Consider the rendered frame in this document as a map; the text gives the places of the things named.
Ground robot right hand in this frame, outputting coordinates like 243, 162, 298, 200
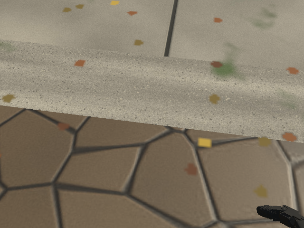
256, 204, 304, 228

